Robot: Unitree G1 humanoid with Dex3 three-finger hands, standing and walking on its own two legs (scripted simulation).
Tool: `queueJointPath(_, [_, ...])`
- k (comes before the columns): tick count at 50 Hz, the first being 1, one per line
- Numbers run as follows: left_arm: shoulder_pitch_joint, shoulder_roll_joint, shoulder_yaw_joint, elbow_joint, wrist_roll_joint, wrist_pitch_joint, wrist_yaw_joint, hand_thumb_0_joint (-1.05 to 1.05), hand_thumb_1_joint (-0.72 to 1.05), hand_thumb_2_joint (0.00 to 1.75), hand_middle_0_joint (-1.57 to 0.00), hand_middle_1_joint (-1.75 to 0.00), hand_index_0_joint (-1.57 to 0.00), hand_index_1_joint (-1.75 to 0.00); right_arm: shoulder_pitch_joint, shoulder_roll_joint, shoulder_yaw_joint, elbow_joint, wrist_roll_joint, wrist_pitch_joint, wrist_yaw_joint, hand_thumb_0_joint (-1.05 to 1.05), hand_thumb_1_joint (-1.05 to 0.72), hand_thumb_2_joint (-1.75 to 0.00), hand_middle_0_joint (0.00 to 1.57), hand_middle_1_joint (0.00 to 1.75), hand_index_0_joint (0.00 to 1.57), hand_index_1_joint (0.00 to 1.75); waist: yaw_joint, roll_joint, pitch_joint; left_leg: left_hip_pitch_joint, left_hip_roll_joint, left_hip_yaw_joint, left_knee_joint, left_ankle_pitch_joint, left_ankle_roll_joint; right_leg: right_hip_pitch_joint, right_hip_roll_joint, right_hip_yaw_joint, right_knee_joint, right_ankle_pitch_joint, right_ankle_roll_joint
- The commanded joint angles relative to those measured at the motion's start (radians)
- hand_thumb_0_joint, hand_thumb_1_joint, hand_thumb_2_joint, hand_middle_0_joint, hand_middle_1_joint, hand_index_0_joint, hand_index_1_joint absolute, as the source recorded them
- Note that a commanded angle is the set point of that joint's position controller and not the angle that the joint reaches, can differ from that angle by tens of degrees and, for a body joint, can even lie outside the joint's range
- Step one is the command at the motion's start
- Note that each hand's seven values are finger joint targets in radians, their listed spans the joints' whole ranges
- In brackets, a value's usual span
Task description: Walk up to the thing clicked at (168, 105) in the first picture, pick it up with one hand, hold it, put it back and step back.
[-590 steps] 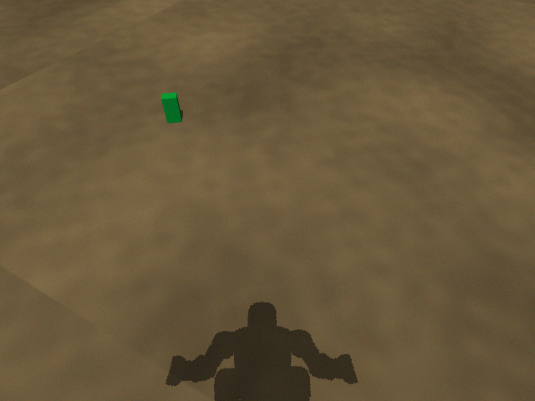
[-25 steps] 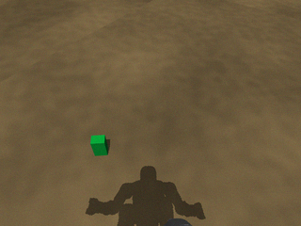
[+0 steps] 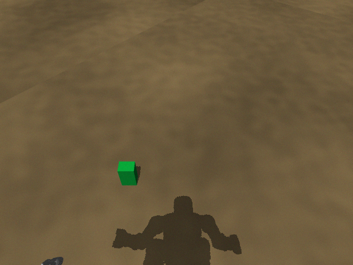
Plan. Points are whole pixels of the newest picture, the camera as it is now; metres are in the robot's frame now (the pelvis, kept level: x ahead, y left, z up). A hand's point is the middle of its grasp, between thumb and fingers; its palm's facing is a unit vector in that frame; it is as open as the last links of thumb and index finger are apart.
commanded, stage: walk up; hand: left
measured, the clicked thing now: (128, 173) +0.69 +0.25 -0.68
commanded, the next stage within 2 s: stand in 0.40 s
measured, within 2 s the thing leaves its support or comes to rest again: neither
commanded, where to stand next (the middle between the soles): +0.34 +0.01 m, yaw +0 degrees
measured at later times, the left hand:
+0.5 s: hand out of the picture +0.08 +0.26 -0.14, palm faces +0.02 -0.94 -0.34, open 7.4 cm
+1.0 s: hand out of the picture +0.08 +0.24 -0.14, palm faces -0.02 -0.94 -0.35, open 7.4 cm
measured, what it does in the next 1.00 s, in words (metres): stands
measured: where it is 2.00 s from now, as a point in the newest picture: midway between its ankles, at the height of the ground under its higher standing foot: outside the picture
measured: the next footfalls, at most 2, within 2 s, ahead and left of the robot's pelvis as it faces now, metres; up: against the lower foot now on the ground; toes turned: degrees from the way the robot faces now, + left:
left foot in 1.66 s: +0.13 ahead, +0.16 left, +0.00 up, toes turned +5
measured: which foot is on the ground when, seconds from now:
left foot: down 0.00-1.00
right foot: down 0.00-1.00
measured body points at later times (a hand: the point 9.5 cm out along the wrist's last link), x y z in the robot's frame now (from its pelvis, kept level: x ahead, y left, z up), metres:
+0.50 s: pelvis +0.01 +0.00 +0.01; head +0.02 +0.00 +0.46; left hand +0.08 +0.31 -0.12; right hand +0.13 -0.29 -0.12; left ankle -0.01 +0.13 -0.73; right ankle +0.02 -0.14 -0.73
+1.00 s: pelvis +0.00 -0.01 +0.01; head +0.01 -0.02 +0.46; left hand +0.08 +0.29 -0.11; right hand +0.07 -0.32 -0.12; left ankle -0.01 +0.13 -0.73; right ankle +0.02 -0.14 -0.73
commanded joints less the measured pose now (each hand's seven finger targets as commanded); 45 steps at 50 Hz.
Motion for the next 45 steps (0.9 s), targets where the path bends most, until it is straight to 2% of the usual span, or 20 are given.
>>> queueJointPath(1, [-0.028, 0.208, 0.035, -0.040, -0.007, -0.034, 0.015, 0.00, 0.90, 0.90, -0.20, -0.30, -0.20, -0.30, -0.068, -0.228, -0.046, -0.066, 0.007, -0.032, -0.019, 0.00, -0.90, -0.90, 0.20, 0.30, 0.20, 0.30, 0.009, 0.108, -0.111, -0.035, 0.111, -0.099, -0.133, 0.302, 0.043, 0.136, -0.067, 0.069, -0.075, 0.242, -0.060])
queueJointPath(4, [-0.054, 0.201, 0.026, -0.026, -0.005, -0.030, 0.017, 0.00, 0.90, 0.90, -0.20, -0.30, -0.20, -0.30, -0.089, -0.232, -0.049, -0.053, 0.008, -0.027, -0.018, 0.00, -0.90, -0.90, 0.20, 0.30, 0.20, 0.30, 0.002, 0.107, -0.121, 0.000, 0.121, -0.102, -0.152, 0.358, 0.047, 0.134, -0.063, 0.051, -0.094, 0.246, -0.057])
queueJointPath(7, [-0.053, 0.200, 0.022, -0.006, -0.004, -0.030, 0.015, 0.00, 0.90, 0.90, -0.20, -0.30, -0.20, -0.30, -0.114, -0.226, -0.046, -0.048, 0.010, -0.025, -0.018, 0.00, -0.90, -0.90, 0.20, 0.30, 0.20, 0.30, 0.006, 0.090, -0.109, 0.005, 0.122, -0.103, -0.172, 0.321, 0.046, 0.143, -0.065, 0.053, -0.120, 0.234, -0.050])
queueJointPath(10, [-0.062, 0.201, 0.022, 0.008, -0.001, -0.029, 0.015, 0.00, 0.90, 0.90, -0.20, -0.30, -0.20, -0.30, -0.119, -0.223, -0.048, -0.037, 0.012, -0.024, -0.018, 0.00, -0.90, -0.90, 0.20, 0.30, 0.20, 0.30, 0.000, 0.066, -0.130, 0.039, 0.118, -0.091, -0.170, 0.366, 0.041, 0.156, -0.072, 0.051, -0.132, 0.266, -0.051])
queueJointPath(12, [-0.064, 0.203, 0.020, 0.012, 0.002, -0.030, 0.015, 0.00, 0.90, 0.90, -0.20, -0.30, -0.20, -0.30, -0.128, -0.222, -0.049, -0.034, 0.011, -0.021, -0.018, 0.00, -0.90, -0.90, 0.20, 0.30, 0.20, 0.30, -0.001, 0.047, -0.132, 0.054, 0.113, -0.081, -0.172, 0.358, 0.040, 0.156, -0.076, 0.053, -0.148, 0.274, -0.048])
queueJointPath(16, [-0.072, 0.199, 0.021, 0.024, 0.005, -0.029, 0.014, 0.00, 0.90, 0.90, -0.20, -0.30, -0.20, -0.30, -0.149, -0.219, -0.049, -0.028, 0.008, -0.017, -0.015, 0.00, -0.90, -0.90, 0.20, 0.30, 0.20, 0.30, 0.000, 0.037, -0.100, 0.035, 0.107, -0.086, -0.200, 0.265, 0.037, 0.149, -0.081, 0.060, -0.178, 0.225, -0.043])
queueJointPath(19, [-0.071, 0.201, 0.025, 0.029, 0.008, -0.030, 0.014, 0.00, 0.90, 0.90, -0.20, -0.30, -0.20, -0.30, -0.147, -0.219, -0.048, -0.023, 0.008, -0.018, -0.013, 0.00, -0.90, -0.90, 0.20, 0.30, 0.20, 0.30, -0.001, 0.027, -0.113, 0.045, 0.108, -0.081, -0.202, 0.278, 0.036, 0.164, -0.084, 0.059, -0.184, 0.232, -0.043])
queueJointPath(20, [-0.069, 0.194, 0.005, 0.051, 0.009, -0.028, 0.015, 0.00, 0.90, 0.90, -0.20, -0.30, -0.20, -0.30, -0.152, -0.223, -0.042, -0.023, 0.010, -0.023, -0.012, 0.00, -0.90, -0.90, 0.20, 0.30, 0.20, 0.30, -0.012, 0.027, -0.103, 0.065, 0.112, -0.093, -0.231, 0.297, 0.035, 0.146, -0.090, 0.072, -0.202, 0.258, -0.041])
queueJointPath(21, [-0.061, 0.194, 0.005, 0.053, 0.010, -0.029, 0.015, 0.00, 0.90, 0.90, -0.20, -0.30, -0.20, -0.30, -0.153, -0.225, -0.042, -0.020, 0.011, -0.026, -0.011, 0.00, -0.90, -0.90, 0.20, 0.30, 0.20, 0.30, -0.009, 0.027, -0.107, 0.092, 0.117, -0.093, -0.229, 0.321, 0.035, 0.141, -0.092, 0.074, -0.208, 0.270, -0.037])
queueJointPath(24, [-0.069, 0.204, 0.004, 0.060, 0.011, -0.027, 0.014, 0.00, 0.90, 0.90, -0.20, -0.30, -0.20, -0.30, -0.154, -0.226, -0.039, -0.011, 0.010, -0.026, -0.011, 0.00, -0.90, -0.90, 0.20, 0.30, 0.20, 0.30, -0.010, 0.027, -0.099, 0.084, 0.116, -0.091, -0.248, 0.281, 0.030, 0.144, -0.092, 0.072, -0.223, 0.226, -0.037])
queueJointPath(26, [-0.074, 0.207, 0.002, 0.063, 0.009, -0.031, 0.015, 0.00, 0.90, 0.90, -0.20, -0.30, -0.20, -0.30, -0.155, -0.224, -0.037, -0.007, 0.010, -0.026, -0.010, 0.00, -0.90, -0.90, 0.20, 0.30, 0.20, 0.30, -0.010, 0.025, -0.118, 0.098, 0.118, -0.088, -0.240, 0.335, 0.028, 0.159, -0.097, 0.073, -0.223, 0.269, -0.038])
queueJointPath(29, [-0.061, 0.203, -0.003, 0.075, 0.009, -0.032, 0.014, 0.00, 0.90, 0.90, -0.20, -0.30, -0.20, -0.30, -0.158, -0.225, -0.035, 0.000, 0.012, -0.024, -0.010, 0.00, -0.90, -0.90, 0.20, 0.30, 0.20, 0.30, -0.006, 0.030, -0.115, 0.090, 0.116, -0.084, -0.248, 0.287, 0.026, 0.170, -0.098, 0.076, -0.239, 0.248, -0.035])
queueJointPath(30, [-0.059, 0.205, -0.005, 0.078, 0.010, -0.031, 0.014, 0.00, 0.90, 0.90, -0.20, -0.30, -0.20, -0.30, -0.153, -0.220, -0.033, 0.003, 0.012, -0.023, -0.009, 0.00, -0.90, -0.90, 0.20, 0.30, 0.20, 0.30, -0.008, 0.028, -0.103, 0.080, 0.111, -0.084, -0.263, 0.244, 0.022, 0.155, -0.094, 0.075, -0.249, 0.209, -0.033])
queueJointPath(32, [-0.071, 0.210, -0.003, 0.078, 0.011, -0.030, 0.014, 0.00, 0.90, 0.90, -0.20, -0.30, -0.20, -0.30, -0.141, -0.222, -0.031, 0.008, 0.011, -0.023, -0.009, 0.00, -0.90, -0.90, 0.20, 0.30, 0.20, 0.30, -0.014, 0.025, -0.103, 0.065, 0.111, -0.082, -0.267, 0.232, 0.022, 0.166, -0.097, 0.078, -0.249, 0.207, -0.035])
queueJointPath(33, [-0.064, 0.213, -0.004, 0.081, 0.010, -0.029, 0.014, 0.00, 0.90, 0.90, -0.20, -0.30, -0.20, -0.30, -0.148, -0.216, -0.029, 0.010, 0.011, -0.022, -0.008, 0.00, -0.90, -0.90, 0.20, 0.30, 0.20, 0.30, -0.007, 0.024, -0.098, 0.070, 0.111, -0.085, -0.273, 0.220, 0.021, 0.156, -0.095, 0.075, -0.251, 0.187, -0.037])
queueJointPath(38, [-0.059, 0.213, -0.006, 0.085, 0.010, -0.029, 0.013, 0.00, 0.90, 0.90, -0.20, -0.30, -0.20, -0.30, -0.132, -0.225, -0.027, 0.023, 0.010, -0.022, -0.009, 0.00, -0.90, -0.90, 0.20, 0.30, 0.20, 0.30, -0.008, 0.018, -0.097, 0.073, 0.112, -0.084, -0.275, 0.201, 0.020, 0.148, -0.096, 0.084, -0.263, 0.166, -0.035])
queueJointPath(45, [-0.065, 0.214, -0.007, 0.081, 0.007, -0.027, 0.012, 0.00, 0.90, 0.90, -0.20, -0.30, -0.20, -0.30, -0.103, -0.235, -0.022, 0.035, 0.009, -0.023, -0.011, 0.00, -0.90, -0.90, 0.20, 0.30, 0.20, 0.30, -0.010, 0.033, -0.098, 0.050, 0.117, -0.085, -0.279, 0.227, 0.018, 0.170, -0.097, 0.088, -0.253, 0.200, -0.040])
